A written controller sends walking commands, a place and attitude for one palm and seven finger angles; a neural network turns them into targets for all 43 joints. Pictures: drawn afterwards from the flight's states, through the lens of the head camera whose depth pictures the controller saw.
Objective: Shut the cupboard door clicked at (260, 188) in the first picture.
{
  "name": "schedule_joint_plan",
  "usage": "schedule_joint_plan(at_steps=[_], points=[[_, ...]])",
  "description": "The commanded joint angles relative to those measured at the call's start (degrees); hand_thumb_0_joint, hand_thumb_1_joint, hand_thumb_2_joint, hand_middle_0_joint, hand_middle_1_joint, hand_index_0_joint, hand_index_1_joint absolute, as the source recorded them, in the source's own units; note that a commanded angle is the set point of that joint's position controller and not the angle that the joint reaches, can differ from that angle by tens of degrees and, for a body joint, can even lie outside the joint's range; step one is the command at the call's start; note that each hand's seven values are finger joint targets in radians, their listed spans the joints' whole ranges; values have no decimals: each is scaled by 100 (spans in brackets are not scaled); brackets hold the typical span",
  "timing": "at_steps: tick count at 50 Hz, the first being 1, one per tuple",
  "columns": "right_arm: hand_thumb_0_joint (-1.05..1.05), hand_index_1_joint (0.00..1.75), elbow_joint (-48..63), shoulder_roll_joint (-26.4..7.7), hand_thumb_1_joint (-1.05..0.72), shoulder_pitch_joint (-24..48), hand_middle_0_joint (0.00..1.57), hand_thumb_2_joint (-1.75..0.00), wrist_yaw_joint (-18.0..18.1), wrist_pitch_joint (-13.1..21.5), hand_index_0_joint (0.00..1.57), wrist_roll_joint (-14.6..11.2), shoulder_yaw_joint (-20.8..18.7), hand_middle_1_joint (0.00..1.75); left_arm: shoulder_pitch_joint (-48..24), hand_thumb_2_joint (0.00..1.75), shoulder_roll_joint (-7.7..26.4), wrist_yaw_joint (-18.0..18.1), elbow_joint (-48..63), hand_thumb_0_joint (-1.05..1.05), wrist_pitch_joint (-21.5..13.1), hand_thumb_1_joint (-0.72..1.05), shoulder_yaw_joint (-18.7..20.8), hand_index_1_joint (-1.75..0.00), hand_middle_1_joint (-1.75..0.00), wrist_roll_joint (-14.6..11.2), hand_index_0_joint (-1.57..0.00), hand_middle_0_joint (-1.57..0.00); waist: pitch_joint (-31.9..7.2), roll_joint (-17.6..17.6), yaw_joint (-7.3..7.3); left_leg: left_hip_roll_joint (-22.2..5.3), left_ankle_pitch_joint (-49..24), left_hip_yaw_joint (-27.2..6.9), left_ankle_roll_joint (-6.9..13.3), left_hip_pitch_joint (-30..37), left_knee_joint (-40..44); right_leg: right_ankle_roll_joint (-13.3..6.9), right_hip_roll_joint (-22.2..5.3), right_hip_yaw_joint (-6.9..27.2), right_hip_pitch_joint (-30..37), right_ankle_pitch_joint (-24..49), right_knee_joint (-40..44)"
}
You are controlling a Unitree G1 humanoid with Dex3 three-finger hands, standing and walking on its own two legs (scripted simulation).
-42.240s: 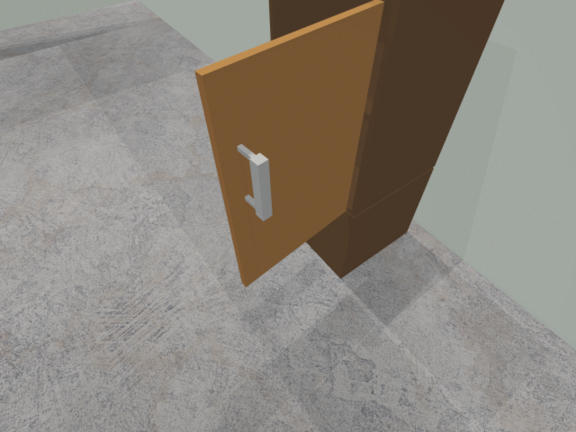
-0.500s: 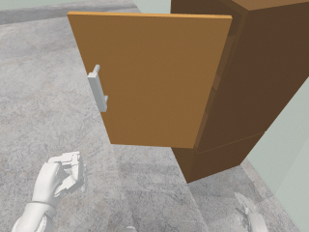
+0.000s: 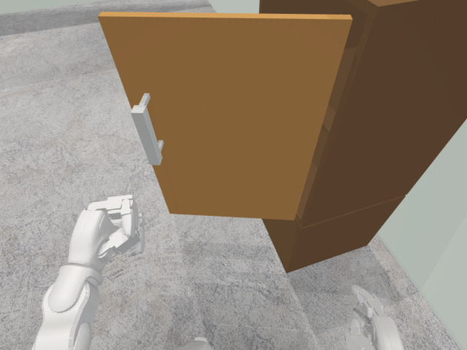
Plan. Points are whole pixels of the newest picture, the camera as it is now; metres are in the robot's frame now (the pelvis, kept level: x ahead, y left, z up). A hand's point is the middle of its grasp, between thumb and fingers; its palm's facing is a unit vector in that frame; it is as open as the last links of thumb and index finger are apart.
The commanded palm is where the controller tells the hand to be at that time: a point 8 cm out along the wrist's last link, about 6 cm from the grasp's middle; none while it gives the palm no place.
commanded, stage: bring the fist close to the handle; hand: left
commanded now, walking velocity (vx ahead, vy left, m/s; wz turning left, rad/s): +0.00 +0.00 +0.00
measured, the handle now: (151, 130) +0.51 +0.21 +0.08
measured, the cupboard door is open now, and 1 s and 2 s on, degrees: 68 68 60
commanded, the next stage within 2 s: push the door shut along its arc in 1.12 s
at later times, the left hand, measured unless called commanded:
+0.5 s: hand (160, 189) +0.36 +0.16 +0.08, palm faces -0.03 -1.00 -0.03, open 3.1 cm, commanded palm +0.35 +0.22 +0.09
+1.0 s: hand (160, 168) +0.41 +0.17 +0.08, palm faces -0.02 -1.00 -0.01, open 3.1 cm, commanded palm +0.39 +0.22 +0.09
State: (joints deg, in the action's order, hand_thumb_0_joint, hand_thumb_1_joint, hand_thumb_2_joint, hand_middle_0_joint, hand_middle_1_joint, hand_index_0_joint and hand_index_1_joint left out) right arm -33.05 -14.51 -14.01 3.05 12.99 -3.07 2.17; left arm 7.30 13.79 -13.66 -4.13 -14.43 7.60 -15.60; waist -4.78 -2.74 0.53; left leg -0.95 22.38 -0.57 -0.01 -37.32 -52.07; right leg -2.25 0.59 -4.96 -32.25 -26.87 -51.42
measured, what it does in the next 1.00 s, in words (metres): stands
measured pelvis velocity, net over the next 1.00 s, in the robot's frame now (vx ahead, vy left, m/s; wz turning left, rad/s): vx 0.00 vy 0.01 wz -0.04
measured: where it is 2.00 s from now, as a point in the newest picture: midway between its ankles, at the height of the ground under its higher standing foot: outside the picture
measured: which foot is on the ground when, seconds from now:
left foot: down 0.00-1.00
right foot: down 0.00-1.00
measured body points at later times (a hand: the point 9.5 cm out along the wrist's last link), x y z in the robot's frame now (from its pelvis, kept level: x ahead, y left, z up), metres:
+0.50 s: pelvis +0.01 +0.00 +0.01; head +0.05 +0.00 +0.45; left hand +0.36 +0.21 +0.08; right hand +0.14 -0.25 -0.09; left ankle +0.04 +0.12 -0.69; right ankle -0.01 -0.09 -0.69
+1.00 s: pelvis +0.00 +0.01 +0.00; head +0.06 +0.00 +0.45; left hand +0.41 +0.22 +0.08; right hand +0.08 -0.26 -0.11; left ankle +0.04 +0.12 -0.69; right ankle -0.01 -0.09 -0.69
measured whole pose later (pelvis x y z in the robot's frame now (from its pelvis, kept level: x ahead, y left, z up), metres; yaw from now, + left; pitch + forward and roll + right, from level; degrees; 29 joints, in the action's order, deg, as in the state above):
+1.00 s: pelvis +0.00 +0.01 +0.00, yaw -2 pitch +11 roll +0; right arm -37.3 -15.3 -18.8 1.0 3.1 -2.6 0.2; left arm -27.3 16.9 -11.2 -44.2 -18.8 14.2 -11.0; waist -5.2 -1.3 -3.2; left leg -1.8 21.6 1.9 0.5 -40.0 -50.3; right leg -1.8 1.3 -2.3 -36.3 -25.3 -50.3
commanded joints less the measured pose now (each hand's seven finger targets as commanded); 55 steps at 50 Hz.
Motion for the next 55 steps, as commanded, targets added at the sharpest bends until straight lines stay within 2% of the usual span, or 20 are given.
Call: schedule_joint_plan(at_steps=[1,3,4,8,12,17,21,23,25,28,30,34,37,43,46,49,51,52,53,55], points=[[0,30,834,-732,-90,203,20,-90,95,220,20,-18,-313,30,-1222,90,977,29,760,0,-13,90,570,-150,-150,-48,-130,-130,-1204,244,-81,145,-945,-55,199,893,789,204,-90,567,476,1410,1125],[0,30,814,-736,-90,226,20,-90,97,139,20,13,-288,30,-1573,90,1250,202,604,0,-20,90,924,-150,-150,-56,-130,-130,-1134,401,-3,135,-944,-86,180,832,861,183,-68,533,544,1355,1104],[0,30,831,-668,-90,289,20,-90,83,124,20,10,-275,30,-1850,90,1004,267,624,0,-76,90,741,-150,-150,-48,-130,-130,-1115,351,-68,147,-984,-44,190,894,872,193,-72,533,523,1450,1104],[0,30,718,-684,-90,213,20,-90,17,79,20,49,-308,30,-2087,90,1147,457,372,0,-346,90,975,-150,-150,0,-130,-130,-1370,113,14,122,-1300,-22,160,1071,869,147,-33,466,618,1856,957],[0,30,634,-715,-90,75,20,-90,-53,63,20,16,-362,30,-2355,90,549,286,-92,0,-382,90,214,-150,-150,147,-130,-130,-1331,33,-174,96,-1420,0,160,1235,839,149,-14,386,333,2044,917],[0,30,555,-814,-90,-4,20,-90,-34,-71,20,-8,-405,30,-3020,90,812,240,-584,0,-233,90,398,-150,-150,152,-130,-130,-1264,362,-230,94,-1204,-24,174,1142,875,168,-23,411,280,1850,1025],[0,30,491,-764,-90,22,20,-90,-25,-149,20,33,-391,30,-3921,90,937,543,-475,0,-428,90,529,-150,-150,234,-130,-130,-1610,165,-240,79,-1353,-39,169,1388,873,142,-16,392,299,1919,926],[0,30,400,-793,-90,-52,20,-90,-28,-203,20,74,-389,30,-4107,90,1297,710,-626,0,-555,90,846,-150,-150,324,-130,-130,-1774,61,-184,63,-1515,-46,159,1410,824,121,-1,412,377,2049,852],[0,30,377,-737,-90,-71,20,-90,-68,-238,20,80,-386,30,-4233,90,1120,753,-842,0,-659,90,731,-150,-150,362,-130,-130,-1901,90,-205,69,-1585,-17,156,1434,799,137,-6,423,389,2171,819],[0,30,238,-814,-90,-200,20,-90,-72,-366,20,76,-401,30,-4416,90,1347,685,-1666,0,-603,90,848,-150,-150,448,-130,-130,-1710,236,-282,61,-1484,2,165,1172,764,151,6,463,356,2167,851],[0,30,242,-805,-90,-222,20,-90,-91,-429,20,45,-395,30,-4671,90,1154,557,-2126,0,-483,90,673,-150,-150,417,-130,-130,-1518,245,-345,87,-1301,35,167,1030,789,171,-12,497,275,2091,940],[0,30,258,-857,-90,-340,20,-90,-83,-567,20,31,-408,30,-5102,90,1264,324,-2583,0,-362,90,742,-150,-150,324,-130,-130,-1660,217,-370,112,-1410,49,188,956,727,166,-31,549,392,2299,973],[0,30,231,-853,-90,-436,20,-90,-94,-608,20,41,-431,30,-5556,90,1381,258,-2656,0,-548,90,864,-150,-150,283,-130,-130,-1882,286,-377,105,-1468,21,184,978,672,159,-9,545,397,2339,900],[0,30,234,-865,-90,-538,20,-90,-144,-671,20,70,-482,30,-5370,90,1533,272,-2609,0,-924,90,1007,-150,-150,344,-130,-130,-2151,110,-258,102,-1622,16,191,1070,609,126,27,537,425,2448,752],[0,30,239,-857,-90,-551,20,-90,-155,-718,20,39,-489,30,-5427,90,1367,280,-2764,0,-854,90,856,-150,-150,361,-130,-130,-1861,106,-352,92,-1386,34,200,1028,665,148,49,516,167,2162,857],[0,30,224,-902,-90,-572,20,-90,-110,-799,20,32,-473,30,-5708,90,1686,316,-2914,0,-789,90,1083,-150,-150,358,-130,-130,-1691,405,-412,89,-1059,29,226,751,733,184,32,574,233,1861,957],[0,30,272,-866,-90,-540,20,-90,-101,-784,20,38,-483,30,-5820,90,1608,326,-2692,0,-869,90,1051,-150,-150,345,-130,-130,-1985,193,-345,104,-1156,32,215,940,733,156,42,576,340,1932,912],[0,30,287,-855,-90,-518,20,-90,-104,-766,20,38,-485,30,-5872,90,1550,326,-2512,0,-929,90,978,-150,-150,349,-130,-130,-2127,-111,-337,98,-1292,22,197,1143,717,130,53,550,288,2027,865],[0,30,277,-884,-90,-563,20,-90,-105,-770,20,56,-487,30,-5761,90,1680,356,-2454,0,-962,90,1099,-150,-150,357,-130,-130,-2263,-202,-284,85,-1428,-12,187,1267,682,102,74,519,289,2101,805],[0,30,251,-841,-90,-565,20,-90,-131,-748,20,51,-482,30,-5673,90,1435,347,-2530,0,-1007,90,923,-150,-150,345,-130,-130,-2174,-106,-338,61,-1424,-30,171,1334,688,114,98,463,149,2047,817]])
